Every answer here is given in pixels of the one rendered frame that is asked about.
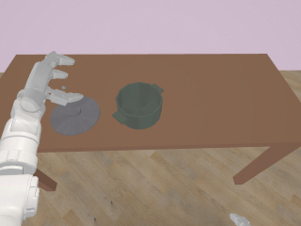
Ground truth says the left robot upper arm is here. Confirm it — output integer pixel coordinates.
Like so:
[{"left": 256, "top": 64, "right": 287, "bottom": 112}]
[{"left": 0, "top": 174, "right": 40, "bottom": 226}]

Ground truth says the lid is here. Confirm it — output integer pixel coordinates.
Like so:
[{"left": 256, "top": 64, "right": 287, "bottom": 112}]
[{"left": 50, "top": 96, "right": 101, "bottom": 136}]

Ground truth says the table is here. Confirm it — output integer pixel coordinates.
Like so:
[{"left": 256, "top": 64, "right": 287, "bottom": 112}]
[{"left": 0, "top": 54, "right": 301, "bottom": 192}]

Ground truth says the left robot forearm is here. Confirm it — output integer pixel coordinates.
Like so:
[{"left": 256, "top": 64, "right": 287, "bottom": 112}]
[{"left": 0, "top": 89, "right": 46, "bottom": 176}]

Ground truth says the pot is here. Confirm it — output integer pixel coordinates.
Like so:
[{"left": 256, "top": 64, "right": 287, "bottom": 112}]
[{"left": 112, "top": 82, "right": 164, "bottom": 130}]

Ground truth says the right robot hand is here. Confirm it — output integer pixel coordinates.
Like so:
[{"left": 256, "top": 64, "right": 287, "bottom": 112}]
[{"left": 230, "top": 213, "right": 251, "bottom": 226}]

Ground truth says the knob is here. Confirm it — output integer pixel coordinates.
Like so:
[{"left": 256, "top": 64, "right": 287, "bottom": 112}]
[{"left": 67, "top": 105, "right": 82, "bottom": 118}]

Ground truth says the left robot hand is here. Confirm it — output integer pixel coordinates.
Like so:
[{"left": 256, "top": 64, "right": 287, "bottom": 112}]
[{"left": 24, "top": 51, "right": 84, "bottom": 106}]

